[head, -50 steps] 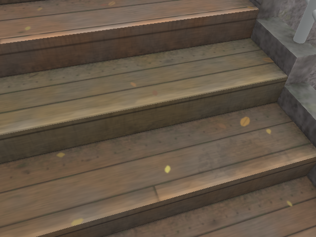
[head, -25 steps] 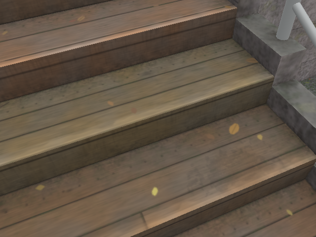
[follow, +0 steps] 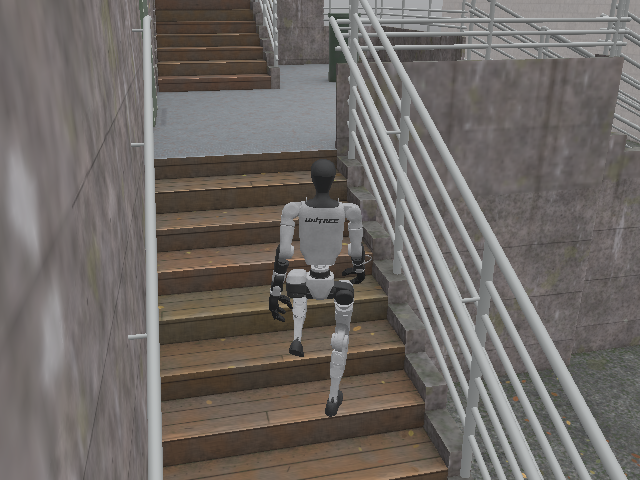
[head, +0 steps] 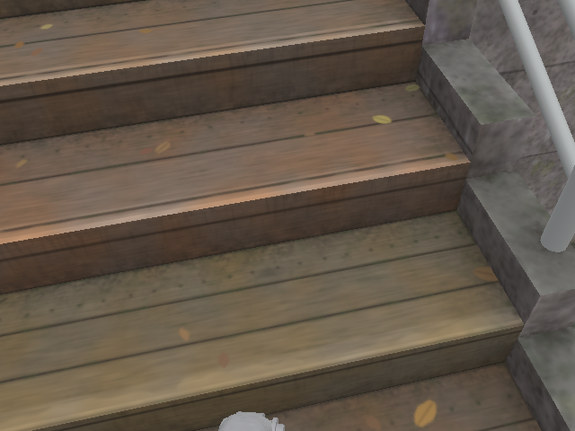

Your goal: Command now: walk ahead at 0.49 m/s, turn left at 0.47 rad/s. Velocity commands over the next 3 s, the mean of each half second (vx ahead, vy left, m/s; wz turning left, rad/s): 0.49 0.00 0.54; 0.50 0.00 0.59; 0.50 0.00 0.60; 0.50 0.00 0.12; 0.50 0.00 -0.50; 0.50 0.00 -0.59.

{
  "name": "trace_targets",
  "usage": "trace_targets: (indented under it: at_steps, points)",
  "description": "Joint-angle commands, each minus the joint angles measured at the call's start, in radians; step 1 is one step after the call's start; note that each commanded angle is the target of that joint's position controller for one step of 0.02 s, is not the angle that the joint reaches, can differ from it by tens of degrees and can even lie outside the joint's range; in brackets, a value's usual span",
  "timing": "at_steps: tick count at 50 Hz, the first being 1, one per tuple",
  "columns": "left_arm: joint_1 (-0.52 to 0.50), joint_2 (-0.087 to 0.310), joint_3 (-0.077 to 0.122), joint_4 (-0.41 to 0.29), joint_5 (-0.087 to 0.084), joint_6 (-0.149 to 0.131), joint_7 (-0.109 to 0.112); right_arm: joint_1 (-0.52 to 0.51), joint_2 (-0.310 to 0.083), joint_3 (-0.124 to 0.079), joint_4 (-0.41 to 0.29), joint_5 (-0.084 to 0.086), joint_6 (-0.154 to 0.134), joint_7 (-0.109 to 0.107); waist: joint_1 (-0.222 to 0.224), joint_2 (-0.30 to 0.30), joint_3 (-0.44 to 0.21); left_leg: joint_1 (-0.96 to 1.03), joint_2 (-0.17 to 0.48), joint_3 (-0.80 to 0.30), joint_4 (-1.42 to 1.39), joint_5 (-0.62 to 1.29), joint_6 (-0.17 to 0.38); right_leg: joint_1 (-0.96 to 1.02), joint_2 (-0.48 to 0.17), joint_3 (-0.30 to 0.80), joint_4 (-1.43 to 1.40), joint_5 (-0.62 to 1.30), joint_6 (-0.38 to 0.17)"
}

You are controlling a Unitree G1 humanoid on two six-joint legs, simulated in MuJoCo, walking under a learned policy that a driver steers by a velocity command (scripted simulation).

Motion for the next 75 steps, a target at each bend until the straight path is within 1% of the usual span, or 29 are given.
trace_targets:
  at_steps: [1, 6, 9, 11, 12, 14, 15, 17, 20, 23, 27, 31, 34, 36, 37, 38, 40, 43, 47, 52, 57, 60, 61, 63, 64, 66, 67, 70, 75]
  points:
    - [0.078, 0.069, 0.004, -0.009, 0.007, -0.026, 0.017, -0.11, 0.048, 0.023, -0.082, -0.004, 0.022, -0.016, -0.014, -0.018, 0.119, -0.224, 0.005, 0.006, 0.138, -0.087, 0.046, 0.064, -0.214, 0.133, -0.305, 0.201, 0.023]
    - [0.179, 0.088, -0.007, -0.006, -0.018, 0.005, 0.083, -0.295, 0.019, 0.054, -0.204, 0.021, 0.041, 0.034, -0.009, -0.112, 0.142, -0.139, 0.062, 0.217, -0.28, -0.227, 0.015, 0.151, -0.21, 0.045, -0.491, 0.555, 0.034]
    - [0.105, 0.194, 0.015, -0.11, -0.069, 0.015, 0.13, -0.182, 0.039, 0.065, -0.153, 0.04, 0.054, 0.033, -0.043, -0.115, -0.017, 0.391, -0.017, 0.379, -0.635, -0.282, 0.056, 0.161, -0.223, -0.06, -0.31, 1.706, 0.017]
    - [0.068, 0.259, 0.035, -0.16, -0.08, 0.015, 0.122, 0.105, -0.052, 0.02, -0.075, 0.025, 0.068, 0.006, -0.159, -0.317, -0.186, 0.654, -0.098, 0.318, -0.779, -0.393, 0.098, 0.265, -0.281, -0.017, 0.05, 2.091, -0.006]
    - [0.039, 0.318, 0.063, -0.194, -0.091, 0.028, 0.09, 0.161, -0.131, -0.013, -0.066, 0.015, 0.054, 0.007, -0.176, -0.249, -0.248, 0.804, -0.13, 0.275, -1.014, -0.328, 0.115, 0.246, -0.25, -0.02, 0.307, 1.989, 0.0]
    - [-0.17, 0.202, 0.039, -0.37, -0.012, 0.007, 0.027, 0.096, -0.29, -0.077, -0.086, 0.008, 0.055, 0.0, -0.148, 0.095, -0.302, 1.071, 0.214, -0.825, -1.511, -0.434, 0.335, -0.465, 0.121, 0.166, 1.165, 0.225, 0.061]
    - [-0.156, 0.13, 0.031, -0.414, 0.014, -0.009, 0.002, 0.09, -0.282, -0.077, -0.097, -0.014, 0.05, -0.009, -0.078, -0.052, -0.312, 1.062, 0.259, -0.911, -1.64, -0.616, 0.284, -0.556, 0.046, 0.369, 1.291, 0.278, 0.027]
    - [-0.207, 0.057, 0.006, -0.449, 0.014, -0.007, 0.012, 0.116, -0.179, -0.058, -0.009, -0.006, 0.007, -0.007, -0.021, -0.201, -0.006, 0.793, 0.23, -0.712, -1.61, -0.454, 0.191, -0.686, 0.009, 0.343, 1.338, 0.309, -0.002]
    - [-0.238, -0.027, -0.039, -0.505, 0.022, 0.045, 0.042, 0.209, -0.123, -0.039, 0.108, -0.008, -0.038, 0.013, 0.036, -0.115, 0.048, 0.763, 0.137, -0.433, -1.57, -0.09, 0.15, -0.879, -0.007, 0.319, 1.588, 0.201, -0.008]
    - [-0.321, 0.009, -0.049, -0.513, 0.028, 0.071, 0.043, 0.251, -0.123, -0.026, 0.143, 0.007, -0.073, 0.023, 0.03, -0.1, 0.115, 0.713, 0.087, -0.268, -1.595, -0.069, 0.094, -0.952, -0.07, 0.282, 1.318, 0.14, -0.001]
    - [-0.641, -0.05, -0.077, -0.655, 0.026, 0.059, 0.053, 0.405, -0.219, -0.047, 0.182, -0.023, -0.101, 0.017, -0.07, 0.027, 0.082, 0.987, 0.168, -0.382, -1.652, 0.148, 0.12, -1.293, -0.06, 0.227, 1.549, -0.075, -0.021]
    - [-0.784, -0.053, -0.097, -0.756, 0.013, 0.081, 0.038, 0.48, -0.205, -0.053, 0.171, 0.015, -0.038, -0.004, -0.111, 0.01, -0.001, 0.919, 0.142, -0.301, -1.855, 0.456, 0.108, -0.853, -0.038, 0.126, 1.006, -0.079, -0.01]
    - [-0.317, 0.043, -0.023, -0.585, -0.062, 0.103, 0.061, 0.259, -0.329, -0.107, 0.053, 0.041, -0.044, -0.006, 0.122, 0.137, -0.358, 0.905, 0.162, -0.218, -1.537, 1.376, 0.011, -0.059, 0.042, 0.187, 0.675, 0.008, -0.064]
    - [-0.033, 0.212, 0.052, -0.473, -0.02, 0.074, 0.07, 0.112, -0.269, -0.102, 0.009, 0.038, -0.122, 0.048, 0.284, -0.09, -0.458, 0.78, 0.038, -0.224, -0.959, 0.858, -0.032, 0.287, -0.062, 0.386, 0.263, 0.016, -0.087]
    - [-0.094, 0.298, 0.065, -0.456, -0.009, 0.065, 0.074, 0.17, -0.084, -0.061, -0.056, 0.027, -0.132, 0.08, 0.134, -0.41, -0.448, 0.501, -0.139, -0.213, -0.561, -0.074, -0.094, 0.313, -0.36, 0.945, -0.039, 0.184, -0.189]
    - [-0.265, 0.216, 0.057, -0.479, -0.03, 0.082, 0.078, 0.296, -0.103, -0.061, -0.047, -0.014, -0.109, 0.09, 0.017, -0.287, -0.403, 0.459, -0.069, -0.229, -0.313, -0.043, -0.08, 0.155, -0.387, 1.115, -0.117, 0.065, -0.2]
    - [-0.379, 0.02, 0.012, -0.43, -0.044, 0.075, 0.07, 0.298, -0.057, -0.046, -0.052, -0.055, -0.058, 0.076, -0.092, -0.025, -0.096, 0.365, 0.021, -0.078, -0.175, 0.101, -0.075, -0.156, -0.358, 0.864, -0.076, -0.22, -0.141]
    - [-0.242, 0.01, 0.006, -0.255, -0.006, 0.02, 0.051, 0.179, -0.012, -0.015, -0.128, -0.043, 0.018, 0.041, -0.088, -0.027, 0.054, 0.21, 0.026, -0.112, 0.033, -0.017, -0.023, -0.282, -0.311, 0.513, -0.127, -0.075, -0.044]
    - [-0.167, 0.071, 0.022, -0.171, -0.026, -0.011, 0.024, 0.046, -0.016, -0.002, -0.225, -0.015, 0.052, 0.047, -0.123, -0.095, 0.123, 0.076, 0.059, -0.143, -0.156, 0.014, -0.048, -0.215, -0.283, 0.271, -0.261, 0.093, -0.008]
    - [-0.065, 0.186, 0.048, -0.139, -0.007, -0.036, 0.04, -0.152, -0.052, -0.027, -0.245, -0.056, 0.048, 0.012, -0.049, -0.105, 0.103, -0.084, 0.051, -0.014, -0.148, -0.124, -0.041, 0.094, -0.295, 0.15, -0.347, 0.389, -0.044]
    - [0.189, 0.169, 0.062, -0.056, 0.046, 0.006, 0.076, -0.439, 0.03, 0.013, -0.328, -0.036, 0.014, 0.007, 0.098, -0.115, 0.082, -0.474, 0.11, 0.059, -0.173, -0.524, -0.007, 0.616, -0.309, 0.093, -0.385, 0.555, -0.051]
    - [0.08, 0.174, 0.052, -0.092, -0.001, 0.05, 0.09, -0.438, 0.056, 0.058, -0.367, 0.001, 0.037, 0.073, 0.056, -0.107, 0.06, 0.041, 0.16, 0.22, -0.682, -0.339, 0.023, 0.328, -0.249, -0.036, -0.564, 0.694, -0.067]
    - [0.023, 0.186, 0.049, -0.114, -0.023, 0.051, 0.085, -0.336, 0.01, 0.036, -0.314, 0.008, 0.051, 0.084, 0.021, -0.093, -0.015, 0.403, 0.053, 0.331, -0.795, -0.28, 0.023, 0.185, -0.23, -0.058, -0.504, 1.131, -0.097]
    - [-0.019, 0.39, 0.088, -0.143, -0.074, 0.019, 0.052, 0.087, -0.093, -0.023, -0.224, 0.036, 0.084, 0.053, -0.154, -0.269, -0.237, 0.795, -0.052, 0.296, -0.848, -0.258, 0.04, 0.248, -0.324, -0.02, -0.07, 1.869, -0.082]
    - [-0.068, 0.407, 0.099, -0.172, -0.105, -0.009, 0.032, 0.264, -0.174, -0.06, -0.176, 0.034, 0.074, 0.03, -0.234, -0.301, -0.328, 1.009, -0.076, 0.182, -1.026, -0.245, 0.073, 0.159, -0.272, -0.03, 0.197, 1.773, -0.046]
    - [-0.107, 0.281, 0.082, -0.334, -0.087, -0.022, -0.01, 0.126, -0.344, -0.128, -0.201, -0.001, 0.073, 0.02, -0.183, 0.095, -0.478, 1.29, 0.276, -0.725, -1.521, -0.412, 0.174, -0.389, 0.034, 0.142, 1.136, 0.114, 0.072]
    - [-0.129, 0.19, 0.073, -0.364, -0.062, -0.024, -0.015, 0.043, -0.32, -0.12, -0.219, -0.027, 0.072, 0.023, -0.115, -0.02, -0.504, 1.202, 0.266, -0.819, -1.602, -0.51, 0.135, -0.438, -0.002, 0.357, 1.315, 0.2, 0.059]
    - [-0.226, 0.06, 0.023, -0.46, 0.002, 0.017, 0.048, 0.042, -0.223, -0.086, -0.079, -0.003, -0.003, 0.03, 0.001, -0.091, -0.098, 0.812, 0.161, -0.551, -1.565, -0.288, 0.103, -0.602, -0.066, 0.332, 1.344, 0.236, 0.042]
    - [-0.266, 0.06, -0.015, -0.492, 0.031, 0.079, 0.078, 0.141, -0.155, -0.039, 0.006, -0.01, -0.071, 0.009, 0.046, -0.072, 0.006, 0.67, 0.126, -0.335, -1.615, -0.025, 0.06, -0.711, -0.124, 0.314, 1.266, 0.195, 0.059]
